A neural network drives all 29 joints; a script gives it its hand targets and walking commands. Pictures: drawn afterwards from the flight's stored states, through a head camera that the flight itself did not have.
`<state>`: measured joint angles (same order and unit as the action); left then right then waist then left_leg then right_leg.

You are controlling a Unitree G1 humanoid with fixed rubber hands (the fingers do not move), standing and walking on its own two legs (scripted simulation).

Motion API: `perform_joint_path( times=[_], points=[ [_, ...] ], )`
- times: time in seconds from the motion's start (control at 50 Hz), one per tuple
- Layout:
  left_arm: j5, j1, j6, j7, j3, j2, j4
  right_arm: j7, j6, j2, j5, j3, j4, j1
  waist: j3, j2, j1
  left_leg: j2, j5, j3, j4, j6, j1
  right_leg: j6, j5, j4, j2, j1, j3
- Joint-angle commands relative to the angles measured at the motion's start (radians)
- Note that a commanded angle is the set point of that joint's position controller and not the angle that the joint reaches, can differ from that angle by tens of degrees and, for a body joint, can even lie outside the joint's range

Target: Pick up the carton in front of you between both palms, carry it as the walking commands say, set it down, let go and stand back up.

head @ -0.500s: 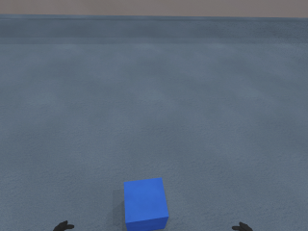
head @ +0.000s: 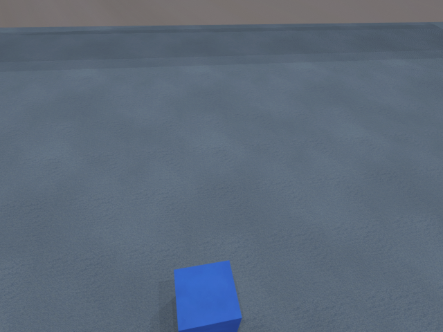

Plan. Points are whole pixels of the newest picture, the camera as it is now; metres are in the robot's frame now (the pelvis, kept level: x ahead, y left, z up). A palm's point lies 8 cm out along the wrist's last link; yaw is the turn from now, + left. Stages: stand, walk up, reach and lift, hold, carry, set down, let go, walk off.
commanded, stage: stand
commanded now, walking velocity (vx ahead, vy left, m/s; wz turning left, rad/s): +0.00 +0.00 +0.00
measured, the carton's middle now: (206, 303) +0.37 +0.03 -0.64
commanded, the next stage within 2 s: none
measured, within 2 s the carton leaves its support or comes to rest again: neither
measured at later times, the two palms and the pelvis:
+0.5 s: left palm out of the picture -0.02 +0.24 -0.13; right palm out of the picture -0.05 -0.24 -0.13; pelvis -0.02 +0.00 +0.01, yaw -1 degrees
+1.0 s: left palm out of the picture -0.07 +0.23 -0.14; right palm out of the picture -0.09 -0.21 -0.13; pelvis -0.04 +0.01 +0.01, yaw -1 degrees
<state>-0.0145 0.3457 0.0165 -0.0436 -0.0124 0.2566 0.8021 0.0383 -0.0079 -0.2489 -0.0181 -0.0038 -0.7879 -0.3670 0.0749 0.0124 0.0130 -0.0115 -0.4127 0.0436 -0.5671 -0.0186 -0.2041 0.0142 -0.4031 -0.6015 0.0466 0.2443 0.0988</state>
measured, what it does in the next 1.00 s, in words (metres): stands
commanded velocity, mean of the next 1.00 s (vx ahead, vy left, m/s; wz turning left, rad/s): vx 0.00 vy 0.00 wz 0.00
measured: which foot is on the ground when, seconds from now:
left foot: down 0.00-1.00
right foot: down 0.00-1.00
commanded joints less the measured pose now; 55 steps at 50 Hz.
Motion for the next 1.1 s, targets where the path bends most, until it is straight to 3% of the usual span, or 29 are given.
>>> perform_joint_path(
  times=[0.0, 0.56, 1.08],
  points=[
    [0.000, 0.046, 0.004, -0.005, 0.027, 0.109, -0.026, 0.005, -0.003, -0.116, -0.001, 0.028, 0.021, -0.055, -0.056, -0.006, -0.001, 0.096, 0.437, -0.074, 0.061, -0.010, 0.036, 0.033, 0.460, 0.065, -0.095, 0.032, 0.072],
    [0.003, 0.087, -0.015, -0.005, -0.011, 0.031, 0.225, 0.008, 0.013, -0.050, 0.002, -0.015, -0.228, -0.116, -0.157, -0.005, -0.004, 0.100, 0.314, -0.069, 0.145, -0.017, 0.073, 0.030, 0.384, 0.154, -0.096, 0.011, 0.082],
    [0.007, 0.085, -0.023, -0.009, -0.029, -0.037, 0.353, 0.010, 0.003, 0.019, 0.003, -0.028, -0.318, -0.130, -0.185, -0.011, -0.007, 0.105, 0.265, -0.083, 0.188, -0.030, 0.048, 0.009, 0.306, 0.182, -0.095, 0.019, 0.067]
  ],
)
